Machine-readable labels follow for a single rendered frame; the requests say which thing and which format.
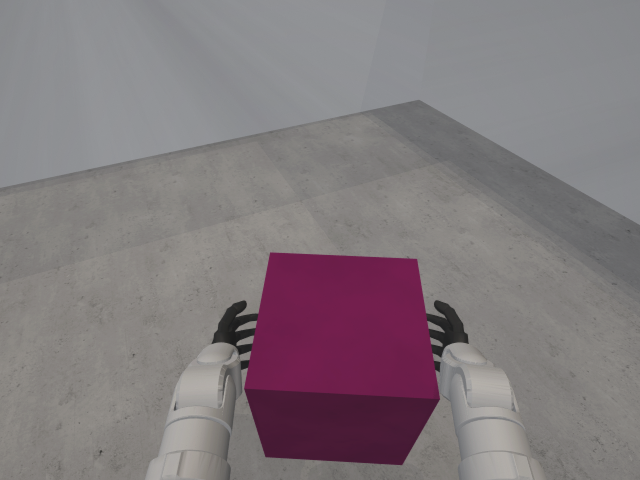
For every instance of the carton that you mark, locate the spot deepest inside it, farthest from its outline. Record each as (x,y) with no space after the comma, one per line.
(341,366)

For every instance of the left robot forearm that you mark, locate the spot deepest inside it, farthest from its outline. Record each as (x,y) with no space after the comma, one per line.
(200,419)

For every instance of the left robot hand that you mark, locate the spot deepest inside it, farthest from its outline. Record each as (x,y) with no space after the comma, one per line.
(228,325)

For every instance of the right robot forearm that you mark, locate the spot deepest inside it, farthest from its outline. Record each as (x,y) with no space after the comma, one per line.
(488,423)

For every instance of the right robot hand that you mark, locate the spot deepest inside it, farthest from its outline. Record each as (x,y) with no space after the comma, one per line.
(452,325)

